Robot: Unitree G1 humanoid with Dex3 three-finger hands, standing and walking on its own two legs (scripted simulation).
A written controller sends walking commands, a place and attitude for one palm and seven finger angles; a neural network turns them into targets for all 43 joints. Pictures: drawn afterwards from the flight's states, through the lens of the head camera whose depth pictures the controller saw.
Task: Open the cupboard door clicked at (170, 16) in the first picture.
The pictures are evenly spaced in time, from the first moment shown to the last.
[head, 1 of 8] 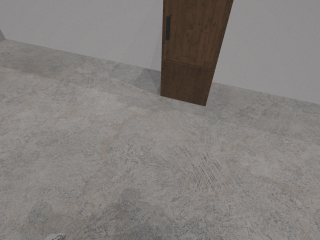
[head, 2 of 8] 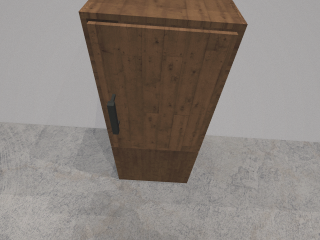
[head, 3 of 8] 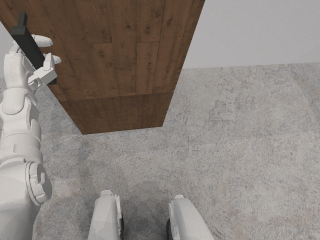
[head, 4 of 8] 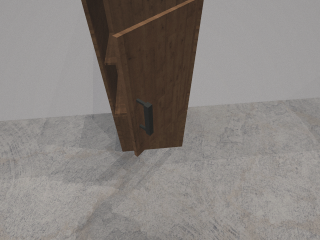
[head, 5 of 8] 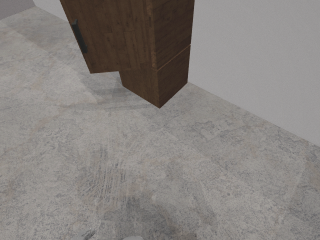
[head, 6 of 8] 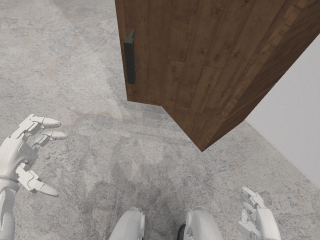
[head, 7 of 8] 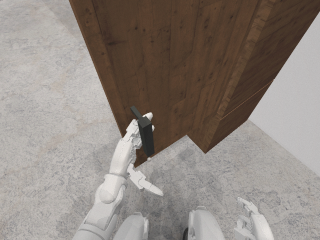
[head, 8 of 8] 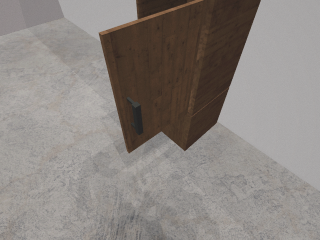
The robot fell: no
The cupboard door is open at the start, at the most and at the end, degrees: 0 87 87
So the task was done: yes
